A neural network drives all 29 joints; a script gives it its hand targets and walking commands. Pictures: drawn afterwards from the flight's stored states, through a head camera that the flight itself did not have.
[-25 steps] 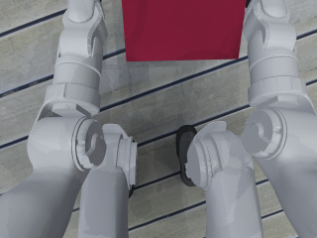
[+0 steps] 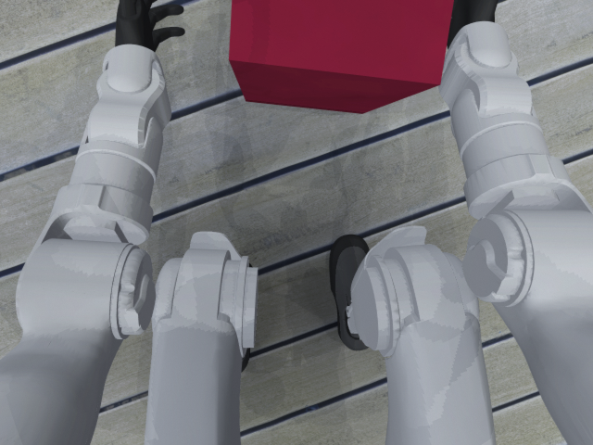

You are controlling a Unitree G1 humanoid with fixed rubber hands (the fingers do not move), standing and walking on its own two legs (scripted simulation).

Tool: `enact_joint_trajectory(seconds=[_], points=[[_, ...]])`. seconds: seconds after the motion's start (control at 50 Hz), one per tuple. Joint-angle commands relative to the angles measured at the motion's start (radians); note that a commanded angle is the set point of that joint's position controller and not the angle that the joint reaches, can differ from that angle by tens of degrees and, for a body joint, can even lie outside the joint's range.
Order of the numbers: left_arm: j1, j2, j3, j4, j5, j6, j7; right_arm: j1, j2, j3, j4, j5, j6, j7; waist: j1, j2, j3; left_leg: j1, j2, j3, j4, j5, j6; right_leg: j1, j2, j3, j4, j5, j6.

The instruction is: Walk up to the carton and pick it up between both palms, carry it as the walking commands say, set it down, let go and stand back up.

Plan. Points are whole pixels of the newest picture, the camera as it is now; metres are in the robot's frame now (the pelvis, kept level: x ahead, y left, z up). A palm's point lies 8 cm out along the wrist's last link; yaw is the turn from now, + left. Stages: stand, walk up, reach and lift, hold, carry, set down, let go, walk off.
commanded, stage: set down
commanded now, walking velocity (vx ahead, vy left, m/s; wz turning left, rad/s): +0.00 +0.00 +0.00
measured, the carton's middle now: out of the picture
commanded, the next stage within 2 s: let go in 1.32 s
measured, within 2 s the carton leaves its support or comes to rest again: neither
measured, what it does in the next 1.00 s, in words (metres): rises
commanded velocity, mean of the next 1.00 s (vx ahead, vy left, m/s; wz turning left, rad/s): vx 0.00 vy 0.00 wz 0.00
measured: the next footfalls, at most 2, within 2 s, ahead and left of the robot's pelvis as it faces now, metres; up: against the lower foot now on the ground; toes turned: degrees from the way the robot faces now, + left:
none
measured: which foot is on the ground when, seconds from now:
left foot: down 0.00-1.00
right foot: down 0.00-1.00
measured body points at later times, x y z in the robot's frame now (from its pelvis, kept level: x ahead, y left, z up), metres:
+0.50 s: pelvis -0.02 -0.02 +0.06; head +0.34 -0.01 +0.33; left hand +0.54 +0.16 -0.06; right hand +0.56 -0.19 -0.05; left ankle +0.09 +0.10 -0.33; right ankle +0.12 -0.11 -0.33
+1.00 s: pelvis -0.02 -0.01 +0.19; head +0.33 +0.00 +0.47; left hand +0.54 +0.17 +0.10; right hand +0.55 -0.19 +0.10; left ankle +0.09 +0.10 -0.33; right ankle +0.12 -0.11 -0.33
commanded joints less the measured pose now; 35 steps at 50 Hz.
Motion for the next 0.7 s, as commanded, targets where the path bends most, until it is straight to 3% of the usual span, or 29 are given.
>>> enact_joint_trajectory(seconds=[0.0, 0.02, 0.06, 0.1, 0.12, 0.14, 0.16, 0.18, 0.2, 0.24, 0.26, 0.28, 0.32, 0.36, 0.38, 0.42, 0.44, 0.48, 0.58, 0.6, 0.62, 0.66, 0.68], points=[[-0.355, 0.143, -0.076, -0.379, -0.133, 0.019, 0.043, -0.176, -0.226, 0.109, -0.317, 0.179, -0.001, -0.020, -0.005, 0.137, -1.743, 0.944, 0.022, -0.006, -0.252, 0.585, -0.079, 0.751, 0.008, -0.024, -0.086, 0.441, -0.004], [-0.334, 0.131, -0.077, -0.362, -0.148, 0.039, 0.047, -0.181, -0.216, 0.122, -0.337, 0.188, 0.010, -0.024, 0.000, 0.116, -1.758, 0.936, 0.015, -0.006, -0.265, 0.565, -0.073, 0.780, 0.011, -0.026, -0.098, 0.427, -0.002], [-0.343, 0.138, -0.079, -0.366, -0.149, 0.077, 0.054, -0.177, -0.198, 0.134, -0.342, 0.205, 0.047, -0.031, -0.005, 0.131, -1.764, 0.952, 0.019, -0.006, -0.295, 0.473, -0.064, 0.803, 0.010, -0.038, -0.126, 0.353, -0.006], [-0.352, 0.157, -0.061, -0.372, -0.149, 0.110, 0.057, -0.221, -0.175, 0.163, -0.394, 0.220, 0.088, -0.032, 0.034, 0.105, -1.772, 0.950, 0.020, 0.005, -0.319, 0.437, -0.049, 0.856, 0.014, -0.029, -0.156, 0.305, -0.008], [-0.378, 0.173, -0.049, -0.416, -0.145, 0.126, 0.059, -0.239, -0.164, 0.166, -0.417, 0.225, 0.107, -0.032, 0.037, 0.083, -1.801, 0.948, 0.021, 0.003, -0.333, 0.412, -0.044, 0.888, 0.015, -0.036, -0.164, 0.291, -0.010], [-0.377, 0.171, -0.048, -0.443, -0.150, 0.139, 0.061, -0.245, -0.175, 0.165, -0.462, 0.223, 0.119, -0.036, 0.029, 0.084, -1.842, 0.958, 0.019, 0.008, -0.336, 0.417, -0.042, 0.935, 0.017, -0.033, -0.171, 0.308, -0.014], [-0.364, 0.166, -0.055, -0.359, -0.148, 0.162, 0.056, -0.236, -0.177, 0.152, -0.400, 0.214, 0.142, -0.041, 0.012, 0.084, -1.743, 0.908, 0.023, 0.013, -0.351, 0.348, -0.039, 0.910, 0.013, -0.032, -0.197, 0.250, -0.017], [-0.377, 0.178, -0.034, -0.445, -0.145, 0.170, 0.056, -0.256, -0.190, 0.139, -0.487, 0.205, 0.149, -0.047, 0.011, 0.070, -1.776, 0.920, 0.015, 0.020, -0.361, 0.372, -0.035, 0.959, 0.017, -0.026, -0.207, 0.280, -0.017], [-0.361, 0.176, -0.027, -0.446, -0.141, 0.177, 0.055, -0.242, -0.176, 0.149, -0.514, 0.212, 0.159, -0.051, 0.018, 0.072, -1.789, 0.931, 0.013, 0.024, -0.365, 0.375, -0.031, 0.983, 0.017, -0.019, -0.224, 0.290, -0.018], [-0.378, 0.226, 0.020, -0.510, -0.125, 0.191, 0.053, -0.234, -0.190, 0.136, -0.560, 0.187, 0.180, -0.065, 0.007, 0.019, -1.856, 0.892, 0.008, 0.043, -0.374, 0.369, -0.028, 1.096, 0.020, -0.007, -0.249, 0.329, -0.010], [-0.354, 0.220, 0.032, -0.475, -0.119, 0.205, 0.049, -0.210, -0.179, 0.129, -0.550, 0.182, 0.196, -0.070, 0.008, -0.017, -1.839, 0.874, 0.009, 0.041, -0.389, 0.352, -0.023, 1.127, 0.017, -0.003, -0.272, 0.323, -0.005], [-0.355, 0.211, 0.021, -0.492, -0.130, 0.216, 0.043, -0.193, -0.158, 0.140, -0.552, 0.183, 0.210, -0.071, -0.001, -0.015, -1.849, 0.876, 0.009, 0.046, -0.405, 0.351, -0.020, 1.154, 0.021, -0.003, -0.288, 0.331, -0.006], [-0.340, 0.221, 0.042, -0.471, -0.115, 0.235, 0.030, -0.175, -0.137, 0.142, -0.534, 0.170, 0.237, -0.073, 0.012, -0.049, -1.832, 0.831, 0.006, 0.051, -0.436, 0.323, -0.015, 1.204, 0.018, 0.012, -0.330, 0.327, -0.002], [-0.312, 0.238, 0.064, -0.486, -0.099, 0.248, 0.022, -0.152, -0.145, 0.115, -0.564, 0.146, 0.255, -0.078, 0.013, -0.036, -1.863, 0.840, -0.002, 0.055, -0.464, 0.339, -0.015, 1.240, 0.022, 0.017, -0.359, 0.354, -0.003], [-0.294, 0.245, 0.084, -0.441, -0.087, 0.254, 0.018, -0.143, -0.131, 0.129, -0.535, 0.145, 0.264, -0.076, 0.039, -0.046, -1.835, 0.819, 0.000, 0.057, -0.484, 0.326, -0.011, 1.239, 0.022, 0.026, -0.375, 0.339, 0.000], [-0.282, 0.258, 0.111, -0.458, -0.082, 0.257, 0.005, -0.154, -0.104, 0.144, -0.591, 0.152, 0.271, -0.073, 0.067, -0.079, -1.848, 0.781, -0.006, 0.064, -0.508, 0.342, -0.004, 1.300, 0.024, 0.043, -0.408, 0.389, 0.006], [-0.276, 0.255, 0.116, -0.496, -0.088, 0.255, 0.001, -0.135, -0.110, 0.128, -0.619, 0.134, 0.272, -0.075, 0.038, -0.104, -1.895, 0.804, -0.010, 0.058, -0.527, 0.362, -0.002, 1.354, 0.028, 0.039, -0.420, 0.424, 0.007], [-0.318, 0.262, 0.116, -0.584, -0.097, 0.258, -0.004, -0.164, -0.113, 0.129, -0.699, 0.145, 0.276, -0.076, 0.033, -0.097, -1.984, 0.858, -0.016, 0.061, -0.548, 0.409, -0.006, 1.408, 0.033, 0.036, -0.443, 0.476, 0.010], [-0.300, 0.241, 0.095, -0.572, -0.094, 0.302, -0.012, -0.157, -0.131, 0.138, -0.691, 0.144, 0.315, -0.056, 0.020, -0.071, -2.015, 0.966, -0.019, 0.047, -0.637, 0.427, -0.011, 1.432, 0.036, 0.024, -0.522, 0.477, 0.013], [-0.295, 0.263, 0.108, -0.608, -0.087, 0.306, -0.013, -0.156, -0.143, 0.124, -0.744, 0.138, 0.320, -0.055, 0.022, -0.070, -2.049, 1.005, -0.022, 0.047, -0.653, 0.439, -0.010, 1.465, 0.037, 0.025, -0.542, 0.491, 0.011], [-0.285, 0.252, 0.099, -0.561, -0.090, 0.315, -0.013, -0.144, -0.155, 0.115, -0.696, 0.133, 0.325, -0.053, 0.010, -0.057, -1.999, 1.015, -0.018, 0.042, -0.671, 0.425, -0.014, 1.431, 0.034, 0.019, -0.560, 0.456, 0.010], [-0.262, 0.248, 0.111, -0.491, -0.077, 0.324, -0.016, -0.116, -0.137, 0.126, -0.617, 0.127, 0.336, -0.044, 0.030, -0.061, -1.908, 1.009, -0.013, 0.042, -0.710, 0.398, -0.018, 1.389, 0.030, 0.024, -0.601, 0.405, 0.009], [-0.281, 0.254, 0.116, -0.501, -0.079, 0.323, -0.017, -0.117, -0.153, 0.106, -0.610, 0.112, 0.333, -0.042, 0.003, -0.080, -1.904, 0.997, -0.015, 0.043, -0.720, 0.379, -0.018, 1.387, 0.031, 0.018, -0.618, 0.396, 0.011]])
